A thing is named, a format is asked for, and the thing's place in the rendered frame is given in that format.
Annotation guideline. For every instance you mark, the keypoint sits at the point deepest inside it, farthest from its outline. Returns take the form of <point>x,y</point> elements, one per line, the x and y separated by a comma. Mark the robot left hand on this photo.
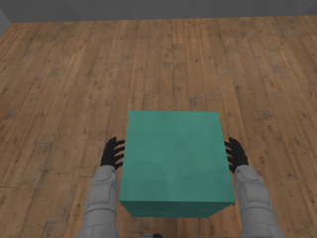
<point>109,158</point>

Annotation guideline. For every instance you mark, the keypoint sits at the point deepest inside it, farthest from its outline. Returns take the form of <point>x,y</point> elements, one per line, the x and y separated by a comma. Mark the carton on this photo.
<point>175,165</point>

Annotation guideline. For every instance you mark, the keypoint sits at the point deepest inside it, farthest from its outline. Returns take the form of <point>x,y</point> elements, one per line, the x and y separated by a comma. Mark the right robot forearm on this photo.
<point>255,205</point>

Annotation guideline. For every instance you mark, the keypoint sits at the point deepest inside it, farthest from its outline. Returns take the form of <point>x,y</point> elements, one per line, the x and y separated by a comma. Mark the robot right hand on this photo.
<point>238,157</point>

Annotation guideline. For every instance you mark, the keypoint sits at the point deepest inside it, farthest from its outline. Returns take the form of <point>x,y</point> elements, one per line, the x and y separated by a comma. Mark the left robot forearm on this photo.
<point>100,210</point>

